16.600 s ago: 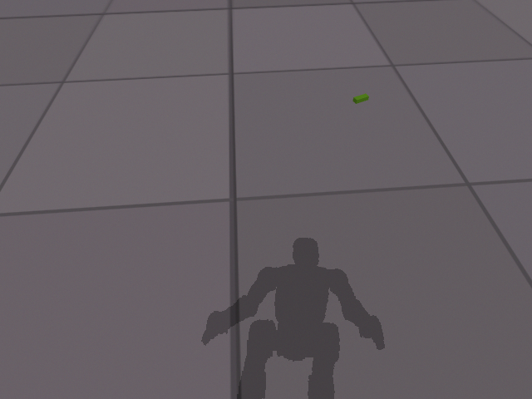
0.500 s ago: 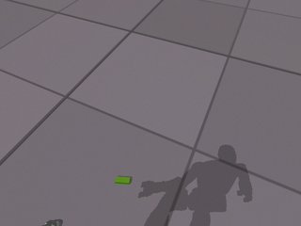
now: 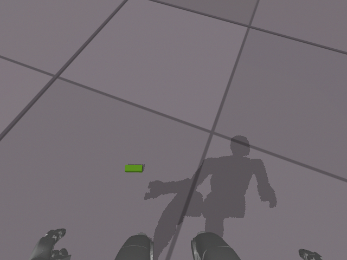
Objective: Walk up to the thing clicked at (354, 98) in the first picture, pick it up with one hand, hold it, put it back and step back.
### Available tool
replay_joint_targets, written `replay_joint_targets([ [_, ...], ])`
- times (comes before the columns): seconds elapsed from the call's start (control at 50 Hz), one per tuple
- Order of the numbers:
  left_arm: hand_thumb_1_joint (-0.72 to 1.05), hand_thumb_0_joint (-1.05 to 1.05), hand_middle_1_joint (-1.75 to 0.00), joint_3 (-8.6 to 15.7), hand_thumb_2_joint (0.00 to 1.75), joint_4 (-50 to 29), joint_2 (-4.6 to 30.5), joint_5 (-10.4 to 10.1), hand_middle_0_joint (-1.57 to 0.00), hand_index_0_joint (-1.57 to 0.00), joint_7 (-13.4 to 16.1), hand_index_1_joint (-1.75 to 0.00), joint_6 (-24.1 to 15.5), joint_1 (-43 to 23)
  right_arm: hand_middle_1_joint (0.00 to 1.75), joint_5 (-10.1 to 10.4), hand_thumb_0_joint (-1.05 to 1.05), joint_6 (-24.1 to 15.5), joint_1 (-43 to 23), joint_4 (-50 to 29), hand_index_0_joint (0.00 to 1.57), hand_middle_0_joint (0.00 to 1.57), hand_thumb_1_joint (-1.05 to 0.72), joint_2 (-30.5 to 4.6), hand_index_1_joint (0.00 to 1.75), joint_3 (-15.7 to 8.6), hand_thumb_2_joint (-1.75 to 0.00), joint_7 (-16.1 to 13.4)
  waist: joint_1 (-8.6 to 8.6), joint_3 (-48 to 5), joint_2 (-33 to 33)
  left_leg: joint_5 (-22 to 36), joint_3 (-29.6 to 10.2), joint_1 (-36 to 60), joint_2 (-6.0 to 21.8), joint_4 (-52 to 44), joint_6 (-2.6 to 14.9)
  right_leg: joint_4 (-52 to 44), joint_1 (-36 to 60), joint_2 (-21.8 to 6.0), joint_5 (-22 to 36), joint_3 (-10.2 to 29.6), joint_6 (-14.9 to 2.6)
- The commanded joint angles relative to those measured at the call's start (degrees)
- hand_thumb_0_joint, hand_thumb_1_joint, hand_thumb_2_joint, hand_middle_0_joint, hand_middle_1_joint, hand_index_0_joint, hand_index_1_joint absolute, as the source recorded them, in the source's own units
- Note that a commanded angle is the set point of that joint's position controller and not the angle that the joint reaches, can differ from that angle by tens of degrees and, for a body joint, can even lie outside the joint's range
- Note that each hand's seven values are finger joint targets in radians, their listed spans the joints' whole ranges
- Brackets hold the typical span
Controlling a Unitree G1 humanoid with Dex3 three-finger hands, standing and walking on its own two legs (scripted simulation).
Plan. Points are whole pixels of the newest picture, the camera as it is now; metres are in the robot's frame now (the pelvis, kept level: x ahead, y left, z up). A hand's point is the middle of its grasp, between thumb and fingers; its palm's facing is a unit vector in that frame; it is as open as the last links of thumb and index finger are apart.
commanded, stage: walk up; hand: left
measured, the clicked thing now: (133, 168) +0.54 +0.23 -0.75
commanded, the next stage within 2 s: stand in 1.94 s
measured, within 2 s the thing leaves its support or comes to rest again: neither
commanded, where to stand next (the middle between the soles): +0.16 -0.02 m, yaw +2 degrees
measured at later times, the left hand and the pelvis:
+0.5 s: hand out of the picture -0.03 +0.25 -0.15, palm faces +0.05 -0.92 -0.38, open 7.4 cm; pelvis -0.14 -0.02 -0.01, yaw +3 degrees
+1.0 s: hand out of the picture -0.19 +0.22 -0.13, palm faces +0.06 -0.92 -0.39, open 7.4 cm; pelvis -0.22 -0.05 +0.01, yaw +3 degrees
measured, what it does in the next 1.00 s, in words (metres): walks backwards: right foot, then left foot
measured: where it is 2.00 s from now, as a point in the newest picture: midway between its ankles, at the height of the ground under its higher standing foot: outside the picture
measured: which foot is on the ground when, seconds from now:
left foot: down 0.00-0.12, up 0.14-0.40, down 0.42-0.76, up 0.78-1.00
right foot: up 0.00-0.08, down 0.10-0.44, up 0.46-0.72, down 0.74-1.00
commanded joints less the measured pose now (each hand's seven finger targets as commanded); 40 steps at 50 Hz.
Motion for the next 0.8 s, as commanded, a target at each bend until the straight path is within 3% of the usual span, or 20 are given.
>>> replay_joint_targets([
  [0.0,0.9,0.0,-0.3,3.6,0.9,-5.0,8.9,0.4,-0.2,-0.2,0.1,-0.3,-2.0,3.3,0.3,-0.1,0.0,-0.4,0.3,-5.4,0.2,0.2,-0.9,-17.4,0.3,-4.1,-0.9,-1.1,-0.28,-17.6,12.8,30.4,-13.8,16.3,12.9,-4.4,11.85,-17.9,1.9,-3.1,3.1,-3.9,-0.49],
  [0.06,0.9,0.0,-0.3,4.2,0.9,-2.8,8.8,1.2,-0.2,-0.2,0.0,-0.3,-2.8,8.6,0.3,0.7,0.0,0.5,-1.7,-6.2,0.2,0.2,-0.9,-16.4,0.3,-3.3,-0.9,-0.6,2.52,-17.9,10.7,21.5,-9.7,5.6,9.3,0.9,6.85,-36.3,15.3,-4.4,20.2,-5.4,-2.98],
  [0.08,0.9,0.0,-0.3,5.2,0.9,-3.7,12.6,1.8,-0.2,-0.2,0.0,-0.3,-3.2,8.1,0.3,1.1,0.0,0.5,-0.9,-6.7,0.2,0.2,-0.9,-14.4,0.3,-2.6,-0.9,-0.4,1.87,-16.8,2.5,10.8,-8.5,-3.9,3.5,5.6,3.36,-36.1,18.6,-11.2,25.6,6.3,-5.62],
  [0.1,0.9,0.0,-0.3,6.2,0.9,-4.7,17.8,0.8,-0.2,-0.2,-0.2,-0.3,-2.7,5.8,0.3,1.7,0.0,0.6,-3.6,-7.4,0.2,0.2,-0.9,-12.0,0.3,-2.5,-0.9,-1.1,3.58,-13.7,-12.7,-15.8,-2.6,-6.9,-7.4,18.8,0.24,-39.6,8.7,-24.1,33.8,19.6,-15.94],
  [0.12,0.9,0.0,-0.3,6.1,0.9,-6.8,19.0,1.5,-0.2,-0.2,-0.2,-0.3,-3.3,3.8,0.3,1.5,0.0,1.0,-3.5,-6.8,0.2,0.2,-0.9,-13.7,0.3,-3.3,-0.9,-1.7,3.79,-10.9,-12.4,-23.3,-8.5,-4.7,-6.4,31.6,-0.32,-41.3,-0.1,-29.1,35.5,26.0,-20.3],
  [0.16,0.9,0.0,-0.3,4.6,0.9,-8.3,13.3,0.6,-0.2,-0.2,0.3,-0.3,-3.3,-1.9,0.3,2.1,0.0,1.0,1.2,-4.2,0.2,0.2,-0.9,-14.1,0.3,-2.8,-0.9,-1.5,-0.44,-9.6,-3.0,-16.3,-11.9,-6.5,-7.4,35.7,-0.42,-35.3,2.9,-20.7,41.2,11.0,-15.45],
  [0.2,0.9,0.0,-0.3,4.7,0.9,-9.0,11.9,1.2,-0.2,-0.2,0.7,-0.3,-3.0,-2.1,0.3,2.2,0.0,0.2,2.6,-3.9,0.2,0.2,-0.9,-13.2,0.3,-2.0,-0.9,-1.7,-0.01,-10.6,-6.6,-14.1,-8.8,-6.1,-7.7,33.6,-1.3,-32.4,5.7,-17.4,44.5,5.3,-13.62],
  [0.3,0.9,0.0,-0.3,4.6,0.9,-9.4,10.5,1.4,-0.2,-0.2,1.3,-0.3,-2.3,5.3,0.3,0.8,0.0,-1.1,1.3,-5.7,0.2,0.2,-0.9,-11.6,0.3,-1.5,-0.9,-1.6,4.25,-15.8,-9.2,-15.5,-3.8,-8.4,-4.3,8.6,-1.85,-26.1,24.0,-17.9,53.9,5.9,-13.68],
  [0.38,0.9,0.0,-0.3,3.8,0.9,-11.0,11.3,0.0,-0.2,-0.2,0.6,-0.3,-1.2,2.2,0.3,-0.2,0.0,-1.4,6.7,-3.6,0.2,0.2,-0.9,-12.6,0.3,-2.7,-0.9,-1.2,0.4,-17.5,-7.3,6.1,-1.0,6.7,-2.7,-14.0,0.24,-21.4,13.4,-16.1,42.2,5.3,-8.95],
  [0.4,0.9,0.0,-0.3,3.1,0.9,-11.5,9.1,-0.2,-0.2,-0.2,0.3,-0.3,-1.1,2.9,0.3,-1.0,0.0,-1.5,5.4,-4.3,0.2,0.2,-0.9,-16.4,0.3,-3.9,-0.9,-1.1,1.06,-17.5,2.0,14.8,-14.3,12.1,6.5,-13.9,3.96,-16.5,3.4,-10.8,28.4,2.4,-5.25],
  [0.42,0.9,0.0,-0.3,3.1,0.9,-12.0,8.6,-0.5,-0.2,-0.2,0.7,-0.3,-1.2,0.4,0.3,-0.5,0.0,-1.2,1.9,-5.5,0.2,0.2,-0.9,-22.7,0.3,-4.7,-0.9,-0.3,0.22,-15.8,14.7,22.3,-27.1,6.8,18.9,-16.2,12.79,-7.1,-1.2,-0.6,1.3,-5.9,-2.59],
  [0.44,0.9,0.0,-0.3,4.4,0.9,-11.6,10.5,0.4,-0.2,-0.2,1.3,-0.3,-0.9,-2.1,0.3,-0.6,0.0,-1.4,2.3,-6.0,0.2,0.2,-0.9,-23.5,0.3,-5.3,-0.9,-0.2,-2.31,-14.5,13.8,24.2,-32.4,1.6,23.2,-17.6,17.92,5.7,0.1,-0.1,-7.9,1.2,-2.14],
  [0.5,0.9,0.0,-0.3,4.6,0.9,-7.4,10.0,-0.5,-0.2,-0.2,0.8,-0.3,-0.7,4.9,0.3,-0.7,0.0,-1.6,-4.6,-6.8,0.2,0.2,-0.9,-17.2,0.3,-3.3,-0.9,-1.0,3.68,-11.7,7.0,23.8,-15.8,2.8,14.6,-13.7,12.96,14.9,-3.2,0.6,-0.1,4.6,-2.69],
  [0.62,0.9,0.0,-0.3,3.4,0.9,-5.6,8.9,0.2,-0.2,-0.2,-1.3,-0.3,-3.4,4.6,0.3,-1.3,0.0,-2.0,-0.2,-6.0,0.2,0.2,-0.9,-15.6,0.3,-3.5,-0.9,0.0,-1.44,-13.4,13.5,-7.0,-13.1,10.6,9.9,-15.0,11.28,-16.2,1.8,-3.0,-0.6,-3.5,-0.36],
  [0.68,0.9,0.0,-0.3,3.7,0.9,0.3,8.0,0.4,-0.2,-0.2,-0.6,-0.3,-5.1,12.5,0.3,-1.0,0.0,-0.6,-2.4,-6.2,0.2,0.2,-0.9,-16.8,0.3,-3.5,-0.9,0.7,2.78,-13.2,13.7,-5.9,-10.1,3.3,8.8,-9.3,9.0,-39.5,15.6,-2.8,8.9,-8.4,-2.45],
  [0.7,0.9,0.0,-0.3,4.5,0.9,1.6,10.3,1.0,-0.2,-0.2,-0.3,-0.3,-5.8,13.8,0.3,-0.6,0.0,-0.3,-1.5,-6.2,0.2,0.2,-0.9,-14.0,0.3,-2.7,-0.9,0.8,2.99,-12.0,7.2,-6.3,-7.3,-2.4,5.6,-1.8,5.98,-41.9,19.4,-3.8,10.8,-3.1,-3.29],
  [0.72,0.9,0.0,-0.3,5.0,0.9,0.6,13.1,1.9,-0.2,-0.2,-0.1,-0.3,-6.5,12.3,0.3,0.0,0.0,-0.4,0.2,-6.9,0.2,0.2,-0.9,-9.8,0.3,-1.3,-0.9,1.1,1.71,-10.7,-3.5,-12.5,-4.9,-12.5,-0.4,5.9,1.46,-45.1,21.3,-13.7,0.9,15.0,-6.24],
  [0.74,0.9,0.0,-0.3,5.8,0.9,-1.7,18.9,2.0,-0.2,-0.2,0.0,-0.3,-6.4,7.6,0.3,0.3,0.0,-0.4,-3.9,-7.1,0.2,0.2,-0.9,-11.3,0.3,-2.0,-0.9,0.4,4.05,-8.9,-7.4,-17.5,-8.5,-7.9,-2.8,11.1,-0.44,-48.1,3.7,-25.5,-8.8,26.2,-13.57],
  [0.76,0.9,0.0,-0.3,5.5,0.9,-2.5,18.1,1.7,-0.2,-0.2,-0.1,-0.3,-6.6,3.5,0.3,0.4,0.0,-0.3,-4.0,-5.4,0.2,0.2,-0.9,-14.2,0.3,-3.0,-0.9,0.3,2.85,-3.1,-4.2,-15.4,-12.1,-4.0,-1.5,16.3,-1.29,-49.0,-4.9,-26.2,-12.7,26.5,-14.82],
  [0.78,0.9,0.0,-0.3,4.5,0.9,-3.0,14.2,1.6,-0.2,-0.2,-0.1,-0.3,-7.2,1.3,0.3,1.0,0.0,-0.7,-2.8,-4.2,0.2,0.2,-0.9,-13.4,0.3,-2.8,-0.9,0.7,1.24,-1.7,-0.8,-11.4,-12.3,-4.6,-2.1,16.3,-0.88,-47.0,-1.5,-22.6,-4.5,19.3,-12.98],
])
